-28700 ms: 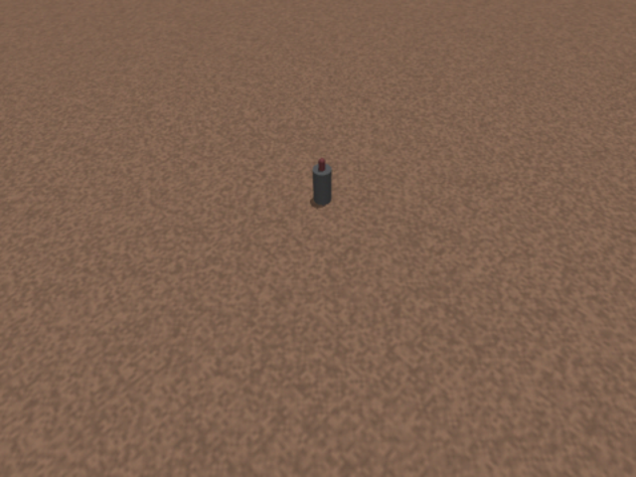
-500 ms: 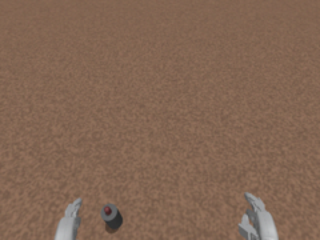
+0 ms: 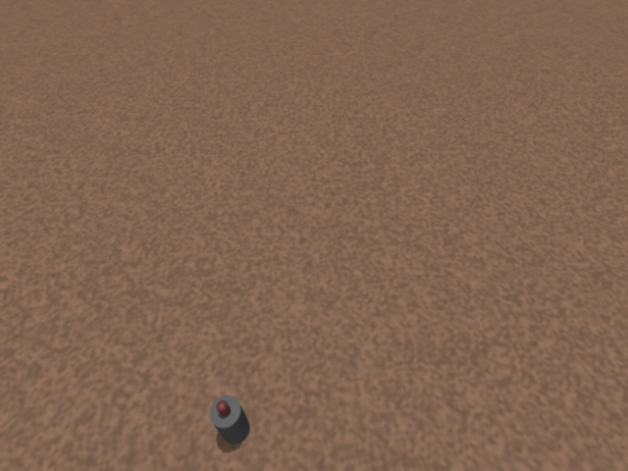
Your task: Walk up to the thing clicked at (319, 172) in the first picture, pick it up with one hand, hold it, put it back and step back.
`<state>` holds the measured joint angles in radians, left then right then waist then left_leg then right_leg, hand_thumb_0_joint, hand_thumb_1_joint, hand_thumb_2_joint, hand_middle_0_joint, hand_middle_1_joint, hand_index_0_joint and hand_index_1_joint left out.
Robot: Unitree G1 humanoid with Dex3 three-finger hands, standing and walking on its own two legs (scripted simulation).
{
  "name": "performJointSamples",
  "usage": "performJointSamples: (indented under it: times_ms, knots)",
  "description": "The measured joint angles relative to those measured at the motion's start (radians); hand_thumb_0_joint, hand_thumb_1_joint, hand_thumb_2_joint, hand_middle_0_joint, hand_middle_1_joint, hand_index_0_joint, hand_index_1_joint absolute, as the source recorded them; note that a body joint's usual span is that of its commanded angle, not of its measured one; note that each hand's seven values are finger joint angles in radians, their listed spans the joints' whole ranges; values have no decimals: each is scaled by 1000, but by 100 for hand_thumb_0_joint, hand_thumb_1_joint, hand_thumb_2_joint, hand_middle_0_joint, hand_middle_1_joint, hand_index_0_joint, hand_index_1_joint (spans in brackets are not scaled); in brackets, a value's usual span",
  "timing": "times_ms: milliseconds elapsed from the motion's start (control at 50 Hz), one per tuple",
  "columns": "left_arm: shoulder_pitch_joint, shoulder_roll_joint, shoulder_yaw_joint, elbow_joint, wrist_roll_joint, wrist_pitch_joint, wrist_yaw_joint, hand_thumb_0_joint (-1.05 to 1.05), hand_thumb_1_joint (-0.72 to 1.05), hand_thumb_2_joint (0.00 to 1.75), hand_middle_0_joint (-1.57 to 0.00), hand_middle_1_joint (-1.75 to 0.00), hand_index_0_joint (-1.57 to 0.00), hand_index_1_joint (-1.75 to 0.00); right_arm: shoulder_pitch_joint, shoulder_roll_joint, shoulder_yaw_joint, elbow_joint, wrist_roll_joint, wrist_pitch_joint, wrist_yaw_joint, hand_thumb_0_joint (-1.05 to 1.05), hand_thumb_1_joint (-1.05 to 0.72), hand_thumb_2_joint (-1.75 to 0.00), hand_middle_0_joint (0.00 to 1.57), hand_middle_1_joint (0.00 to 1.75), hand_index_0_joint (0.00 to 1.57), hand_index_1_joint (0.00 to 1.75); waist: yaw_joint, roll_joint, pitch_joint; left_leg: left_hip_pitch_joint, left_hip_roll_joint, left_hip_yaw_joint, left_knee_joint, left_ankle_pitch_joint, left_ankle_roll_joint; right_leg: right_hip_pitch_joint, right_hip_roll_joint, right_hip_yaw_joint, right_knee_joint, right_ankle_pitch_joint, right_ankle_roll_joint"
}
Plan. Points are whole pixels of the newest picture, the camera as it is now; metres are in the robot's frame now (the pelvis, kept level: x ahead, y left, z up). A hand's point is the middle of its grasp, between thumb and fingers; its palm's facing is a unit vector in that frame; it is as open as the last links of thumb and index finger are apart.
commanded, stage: stand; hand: left
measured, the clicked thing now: (229, 417) +0.37 +0.26 -0.65
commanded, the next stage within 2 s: step back in 1.84 s
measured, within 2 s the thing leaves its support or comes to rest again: neither
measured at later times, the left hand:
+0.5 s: hand out of the picture +0.04 +0.25 -0.14, palm faces -0.01 -0.93 -0.36, open 7.4 cm
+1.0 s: hand out of the picture +0.07 +0.24 -0.14, palm faces -0.03 -0.94 -0.35, open 7.4 cm
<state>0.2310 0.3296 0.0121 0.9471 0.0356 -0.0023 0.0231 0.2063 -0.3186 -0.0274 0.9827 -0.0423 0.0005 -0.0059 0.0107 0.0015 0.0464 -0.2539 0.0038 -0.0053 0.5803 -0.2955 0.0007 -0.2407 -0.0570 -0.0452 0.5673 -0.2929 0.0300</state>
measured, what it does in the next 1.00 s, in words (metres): stands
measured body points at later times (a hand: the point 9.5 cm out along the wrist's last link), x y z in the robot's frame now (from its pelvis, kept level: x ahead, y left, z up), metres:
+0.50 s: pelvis -0.01 -0.01 +0.01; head -0.02 -0.01 +0.46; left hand +0.04 +0.29 -0.12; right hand +0.06 -0.29 -0.13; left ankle +0.01 +0.12 -0.73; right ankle +0.01 -0.14 -0.73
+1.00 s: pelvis +0.00 -0.01 +0.02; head +0.00 -0.02 +0.47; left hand +0.07 +0.28 -0.12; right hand +0.06 -0.30 -0.13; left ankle +0.01 +0.12 -0.73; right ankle +0.01 -0.14 -0.73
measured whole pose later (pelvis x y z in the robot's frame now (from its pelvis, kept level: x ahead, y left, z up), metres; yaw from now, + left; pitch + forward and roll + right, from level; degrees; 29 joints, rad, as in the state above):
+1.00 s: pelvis +0.00 -0.01 +0.02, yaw -1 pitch -3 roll +0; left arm 0.11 0.32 0.00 1.17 0.02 -0.02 0.00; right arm 0.13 -0.34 0.00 1.15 -0.02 0.00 0.00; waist 0.00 0.02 0.05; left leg -0.11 0.02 0.00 0.33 -0.17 -0.02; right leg -0.11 -0.04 -0.05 0.34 -0.17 0.02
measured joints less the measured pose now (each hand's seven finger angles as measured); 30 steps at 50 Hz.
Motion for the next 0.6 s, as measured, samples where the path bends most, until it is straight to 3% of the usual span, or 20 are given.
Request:
performJointSamples:
  times_ms: [260, 600]
  knots:
    - [-62, -14, -15, 167, -6, -8, -5, 1, 90, 90, -21, -30, -20, -30, -52, 12, 21, 111, 16, -1, 1, 1, -90, -90, 20, 30, 20, 30, 4, 18, 12, 115, -8, 2, -177, 97, -1, 106, -5, -3, -157, 86, 3]
    - [-96, -2, -9, 222, -6, -13, -13, 1, 90, 90, -21, -30, -20, -30, -66, -14, 18, 159, 18, 4, 7, 0, -90, -90, 20, 30, 20, 30, -2, 20, 8, 121, 6, -2, -220, 129, -13, 112, 11, -7, -201, 118, -8]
